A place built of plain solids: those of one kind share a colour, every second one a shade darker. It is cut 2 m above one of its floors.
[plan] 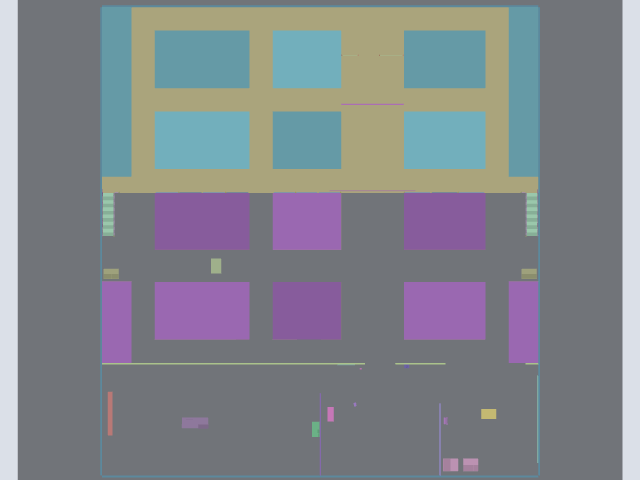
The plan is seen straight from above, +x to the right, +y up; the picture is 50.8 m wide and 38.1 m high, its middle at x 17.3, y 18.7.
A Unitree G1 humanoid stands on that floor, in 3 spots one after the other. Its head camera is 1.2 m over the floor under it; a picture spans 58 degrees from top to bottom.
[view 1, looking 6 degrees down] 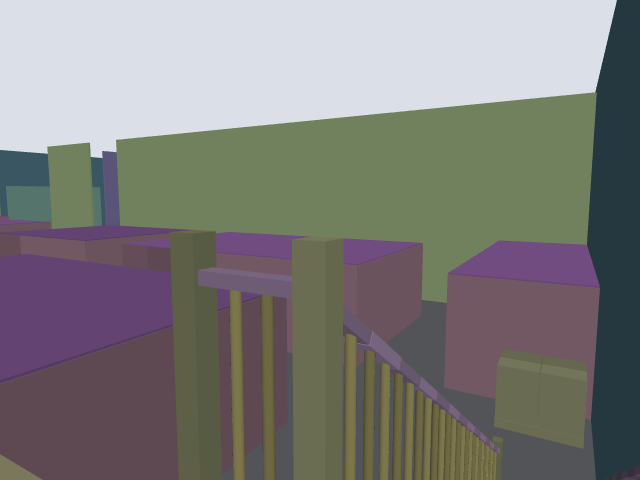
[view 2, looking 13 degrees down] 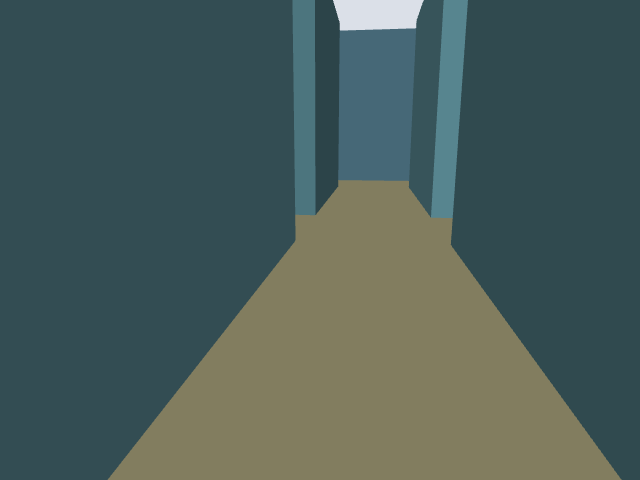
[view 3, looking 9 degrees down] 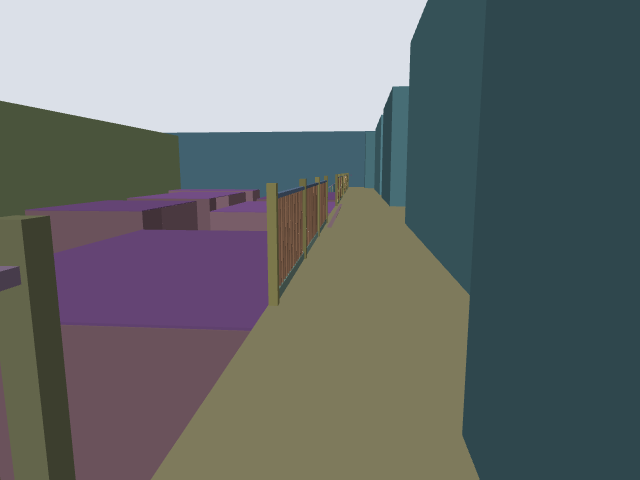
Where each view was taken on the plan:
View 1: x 0.46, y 23.33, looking -60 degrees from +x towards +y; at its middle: deck_guard_newel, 0.97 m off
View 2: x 12.63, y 23.83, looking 97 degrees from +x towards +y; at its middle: slab_deck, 5.33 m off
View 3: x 34.16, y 23.23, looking -175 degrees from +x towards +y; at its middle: slab_deck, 7.67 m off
